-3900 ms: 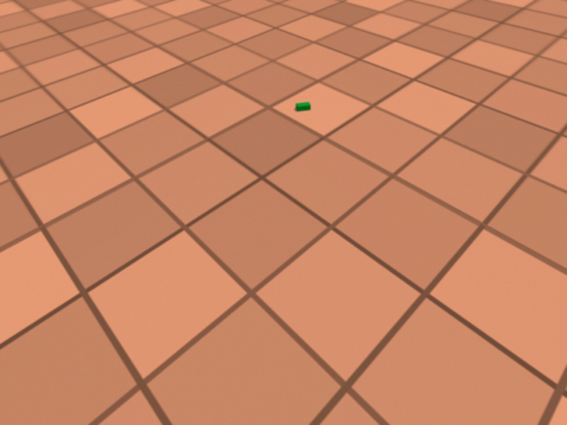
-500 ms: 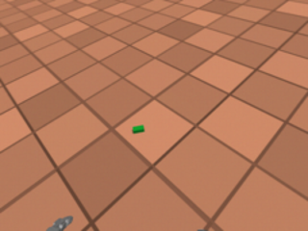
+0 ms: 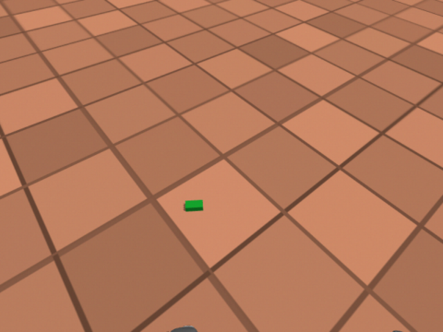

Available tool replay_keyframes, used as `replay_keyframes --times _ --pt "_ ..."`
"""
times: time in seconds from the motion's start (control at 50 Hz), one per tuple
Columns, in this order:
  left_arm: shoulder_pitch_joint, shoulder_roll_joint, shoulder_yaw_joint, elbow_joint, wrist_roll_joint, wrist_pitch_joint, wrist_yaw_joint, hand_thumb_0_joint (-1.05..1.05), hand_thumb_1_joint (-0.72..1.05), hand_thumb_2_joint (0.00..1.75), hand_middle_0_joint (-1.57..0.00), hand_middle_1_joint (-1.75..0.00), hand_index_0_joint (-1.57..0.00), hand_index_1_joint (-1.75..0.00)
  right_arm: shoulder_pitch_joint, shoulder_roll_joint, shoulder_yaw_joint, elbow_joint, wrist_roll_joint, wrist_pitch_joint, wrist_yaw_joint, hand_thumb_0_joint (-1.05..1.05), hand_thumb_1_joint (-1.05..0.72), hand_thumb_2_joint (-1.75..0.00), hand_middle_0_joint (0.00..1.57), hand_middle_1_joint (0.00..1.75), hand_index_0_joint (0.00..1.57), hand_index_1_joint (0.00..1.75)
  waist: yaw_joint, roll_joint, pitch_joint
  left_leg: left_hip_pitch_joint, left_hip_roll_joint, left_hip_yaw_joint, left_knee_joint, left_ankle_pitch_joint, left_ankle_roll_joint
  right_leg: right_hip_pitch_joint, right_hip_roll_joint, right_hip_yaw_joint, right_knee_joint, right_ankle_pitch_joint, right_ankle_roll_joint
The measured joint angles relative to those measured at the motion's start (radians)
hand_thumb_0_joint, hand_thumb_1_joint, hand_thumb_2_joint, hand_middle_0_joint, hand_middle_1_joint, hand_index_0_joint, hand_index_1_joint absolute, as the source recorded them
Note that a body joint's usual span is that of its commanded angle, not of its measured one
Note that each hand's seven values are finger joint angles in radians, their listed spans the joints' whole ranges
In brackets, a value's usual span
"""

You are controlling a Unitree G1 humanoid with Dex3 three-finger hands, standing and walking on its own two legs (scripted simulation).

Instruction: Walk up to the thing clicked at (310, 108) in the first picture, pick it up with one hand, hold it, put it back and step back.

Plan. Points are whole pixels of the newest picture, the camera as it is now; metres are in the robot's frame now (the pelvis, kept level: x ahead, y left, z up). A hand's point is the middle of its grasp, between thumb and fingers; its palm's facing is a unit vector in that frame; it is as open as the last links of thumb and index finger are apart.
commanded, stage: walk up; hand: left
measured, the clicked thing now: (194, 205) +0.81 +0.19 -0.74
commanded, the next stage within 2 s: none
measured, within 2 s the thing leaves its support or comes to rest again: neither
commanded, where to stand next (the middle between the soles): +0.45 -0.05 m, yaw +1 degrees
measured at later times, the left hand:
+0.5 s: hand (142, 275) +0.25 +0.21 -0.11, palm faces -0.01 -0.91 -0.41, open 7.4 cm
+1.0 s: hand (151, 242) +0.34 +0.21 -0.15, palm faces -0.04 -0.95 -0.31, open 7.4 cm
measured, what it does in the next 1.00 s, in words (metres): walks ahead: right foot, then left foot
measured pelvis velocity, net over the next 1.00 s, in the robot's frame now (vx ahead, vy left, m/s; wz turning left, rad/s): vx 0.30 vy -0.05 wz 0.01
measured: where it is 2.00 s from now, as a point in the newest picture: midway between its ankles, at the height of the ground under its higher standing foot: (243, 292)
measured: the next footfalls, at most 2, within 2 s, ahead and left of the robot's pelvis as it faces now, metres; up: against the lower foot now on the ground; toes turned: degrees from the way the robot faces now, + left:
right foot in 0.40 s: +0.27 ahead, -0.19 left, +0.00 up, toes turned -6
left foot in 0.84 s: +0.40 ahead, +0.05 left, +0.00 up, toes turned +5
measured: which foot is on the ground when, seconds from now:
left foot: down 0.00-0.42, up 0.44-0.82, down 0.84-1.00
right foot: up 0.00-0.38, down 0.40-0.88, up 0.90-1.00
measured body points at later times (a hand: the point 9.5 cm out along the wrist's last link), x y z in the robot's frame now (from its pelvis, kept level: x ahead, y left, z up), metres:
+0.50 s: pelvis +0.17 -0.07 +0.00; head +0.18 -0.10 +0.45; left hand +0.25 +0.25 -0.08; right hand +0.21 -0.40 -0.13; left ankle +0.10 +0.08 -0.66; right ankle +0.23 -0.19 -0.72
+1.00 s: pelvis +0.30 -0.05 +0.01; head +0.31 -0.02 +0.46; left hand +0.34 +0.26 -0.13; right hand +0.38 -0.37 -0.08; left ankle +0.36 +0.05 -0.72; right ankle +0.29 -0.19 -0.66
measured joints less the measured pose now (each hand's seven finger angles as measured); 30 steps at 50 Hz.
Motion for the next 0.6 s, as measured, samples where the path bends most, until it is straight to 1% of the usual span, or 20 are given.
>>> replay_keyframes --times 0.04,0.06,0.12,0.16,0.22,0.26,0.32,0.36,0.38,0.4,0.42,0.44,0.46,0.48,0.52,0.56,0.6 --pt "-0.003 -0.006 -0.015 0.012 0.001 0.011 0.001 0.01 0.90 0.89 -0.20 -0.29 -0.20 -0.30 -0.001 0.007 0.002 -0.022 0.016 -0.007 -0.007 0.00 -0.90 -0.90 0.21 0.30 0.20 0.30 -0.019 0.010 -0.003 0.035 0.007 -0.004 -0.007 -0.027 0.006 -0.098 0.024 0.039 0.181 0.006 -0.003" --pt "-0.007 -0.004 -0.018 0.015 0.000 0.013 0.000 0.01 0.90 0.89 -0.21 -0.29 -0.20 -0.30 0.003 0.013 0.006 -0.029 0.021 -0.008 -0.011 0.00 -0.90 -0.90 0.21 0.30 0.20 0.30 -0.025 0.006 -0.005 0.062 0.006 -0.002 -0.028 -0.028 0.004 -0.142 0.025 0.058 0.228 0.030 -0.002" --pt "-0.024 0.007 -0.014 0.006 -0.006 0.008 -0.008 0.01 0.90 0.89 -0.21 -0.29 -0.20 -0.30 0.028 0.024 0.021 -0.038 0.032 -0.015 -0.017 0.00 -0.90 -0.90 0.21 0.30 0.20 0.30 -0.030 -0.013 -0.009 0.136 -0.002 0.004 -0.092 -0.026 -0.002 -0.247 -0.008 0.101 0.239 0.113 0.008" --pt "-0.036 0.012 -0.007 -0.003 -0.007 0.007 -0.013 0.00 0.90 0.89 -0.21 -0.29 -0.20 -0.30 0.045 0.023 0.025 -0.035 0.032 -0.014 -0.016 0.00 -0.90 -0.90 0.21 0.30 0.20 0.30 -0.030 -0.018 -0.010 0.174 -0.004 0.005 -0.114 -0.036 -0.004 -0.294 -0.040 0.110 0.188 0.160 0.022" --pt "-0.050 0.015 0.000 -0.007 -0.002 0.010 -0.027 0.00 0.91 0.89 -0.20 -0.29 -0.20 -0.30 0.064 0.016 0.024 -0.029 0.026 -0.011 -0.012 0.00 -0.90 -0.90 0.21 0.30 0.20 0.30 -0.028 -0.018 -0.015 0.219 -0.003 0.016 -0.134 -0.059 -0.007 -0.333 -0.085 0.098 0.061 0.220 0.041" --pt "-0.059 0.013 0.002 0.000 0.003 0.014 -0.037 0.00 0.91 0.90 -0.20 -0.29 -0.20 -0.30 0.075 0.006 0.020 -0.027 0.024 -0.010 -0.009 0.00 -0.90 -0.90 0.21 0.30 0.21 0.30 -0.034 -0.012 -0.018 0.242 -0.001 0.021 -0.140 -0.077 -0.014 -0.336 -0.105 0.085 -0.034 0.272 0.045" --pt "-0.072 0.006 0.005 0.012 0.006 0.014 -0.049 0.00 0.91 0.90 -0.20 -0.29 -0.20 -0.30 0.091 -0.014 0.011 -0.022 0.022 -0.006 -0.006 0.00 -0.90 -0.90 0.21 0.30 0.21 0.30 -0.046 0.004 -0.027 0.263 0.002 0.023 -0.130 -0.116 -0.027 -0.306 -0.114 0.072 -0.157 0.337 0.039" --pt "-0.076 0.004 0.007 0.017 0.008 0.009 -0.054 0.00 0.91 0.90 -0.20 -0.29 -0.20 -0.30 0.102 -0.028 0.004 -0.016 0.021 0.002 -0.006 0.00 -0.90 -0.90 0.21 0.30 0.21 0.30 -0.051 0.018 -0.040 0.270 0.008 0.022 -0.107 -0.154 -0.038 -0.266 -0.107 0.059 -0.209 0.337 0.033" --pt "-0.074 0.005 0.009 0.018 0.011 0.003 -0.055 0.00 0.91 0.90 -0.20 -0.29 -0.20 -0.30 0.108 -0.033 0.002 -0.013 0.020 0.007 -0.006 0.00 -0.90 -0.90 0.21 0.30 0.21 0.30 -0.052 0.025 -0.048 0.270 0.014 0.021 -0.086 -0.179 -0.044 -0.236 -0.100 0.048 -0.240 0.333 0.030" --pt "-0.075 0.003 0.011 0.020 0.013 -0.005 -0.052 0.00 0.90 0.90 -0.20 -0.29 -0.20 -0.30 0.113 -0.041 -0.001 -0.010 0.019 0.012 -0.008 0.00 -0.90 -0.90 0.21 0.30 0.20 0.30 -0.050 0.040 -0.053 0.264 0.029 0.018 -0.050 -0.210 -0.048 -0.213 -0.085 0.040 -0.256 0.325 0.039" --pt "-0.084 -0.009 0.014 0.022 0.016 -0.015 -0.046 0.00 0.90 0.90 -0.20 -0.29 -0.20 -0.30 0.112 -0.051 -0.006 -0.003 0.019 0.018 -0.012 0.00 -0.90 -0.90 0.21 0.30 0.20 0.30 -0.049 0.077 -0.045 0.249 0.059 0.000 0.011 -0.238 -0.032 -0.202 -0.060 0.020 -0.241 0.305 0.045" --pt "-0.090 -0.015 0.013 0.015 0.019 -0.026 -0.040 0.00 0.90 0.89 -0.20 -0.29 -0.20 -0.30 0.110 -0.053 -0.007 0.002 0.020 0.024 -0.017 0.00 -0.90 -0.90 0.21 0.30 0.20 0.30 -0.050 0.098 -0.038 0.217 0.070 -0.026 0.103 -0.250 -0.012 -0.195 -0.048 0.002 -0.219 0.282 0.044" --pt "-0.093 -0.019 0.011 0.005 0.017 -0.037 -0.035 0.00 0.90 0.89 -0.20 -0.29 -0.20 -0.30 0.109 -0.049 -0.005 0.008 0.022 0.030 -0.021 0.01 -0.90 -0.90 0.21 0.30 0.20 0.30 -0.045 0.100 -0.032 0.176 0.054 -0.049 0.210 -0.264 -0.005 -0.189 -0.049 -0.004 -0.203 0.261 0.041" --pt "-0.095 -0.023 0.007 -0.005 0.012 -0.044 -0.030 0.00 0.90 0.89 -0.21 -0.29 -0.20 -0.30 0.104 -0.044 0.001 0.016 0.021 0.035 -0.024 0.01 -0.90 -0.90 0.21 0.30 0.20 0.30 -0.034 0.094 -0.028 0.134 0.028 -0.057 0.309 -0.279 -0.002 -0.179 -0.055 -0.001 -0.201 0.250 0.036" --pt "-0.088 -0.035 -0.001 -0.019 0.000 -0.049 -0.019 0.00 0.90 0.89 -0.21 -0.29 -0.20 -0.30 0.086 -0.041 0.009 0.026 0.026 0.041 -0.024 0.01 -0.91 -0.90 0.21 0.30 0.20 0.30 -0.017 0.090 -0.019 0.054 -0.010 -0.064 0.438 -0.269 0.002 -0.145 -0.059 0.005 -0.237 0.252 0.028" --pt "-0.075 -0.046 -0.012 -0.025 -0.007 -0.048 -0.010 0.00 0.90 0.89 -0.21 -0.30 -0.21 -0.30 0.067 -0.039 0.011 0.022 0.035 0.040 -0.019 0.01 -0.91 -0.90 0.21 0.30 0.20 0.30 -0.011 0.098 -0.011 -0.012 -0.019 -0.075 0.466 -0.226 0.004 -0.103 -0.051 0.001 -0.295 0.268 0.026" --pt "-0.059 -0.048 -0.019 -0.025 -0.009 -0.046 -0.004 0.00 0.90 0.89 -0.21 -0.30 -0.21 -0.30 0.052 -0.036 0.012 0.010 0.037 0.039 -0.012 0.01 -0.91 -0.90 0.21 0.30 0.20 0.30 -0.008 0.103 -0.007 -0.063 -0.014 -0.085 0.439 -0.176 0.001 -0.070 -0.038 -0.003 -0.338 0.276 0.020"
